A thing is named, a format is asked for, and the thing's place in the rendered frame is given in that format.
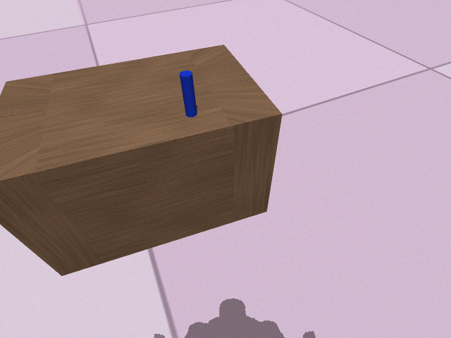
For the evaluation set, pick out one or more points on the can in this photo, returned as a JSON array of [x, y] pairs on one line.
[[188, 93]]

